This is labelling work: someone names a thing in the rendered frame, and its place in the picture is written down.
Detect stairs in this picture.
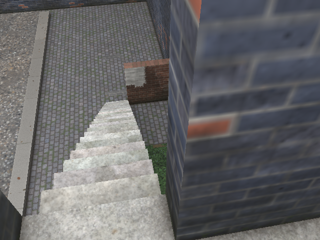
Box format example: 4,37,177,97
39,100,161,214

